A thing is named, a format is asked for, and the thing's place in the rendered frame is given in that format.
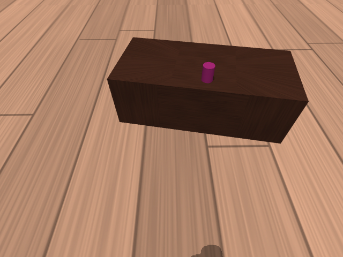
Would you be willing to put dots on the can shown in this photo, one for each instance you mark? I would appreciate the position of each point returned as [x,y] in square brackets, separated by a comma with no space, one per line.
[208,72]

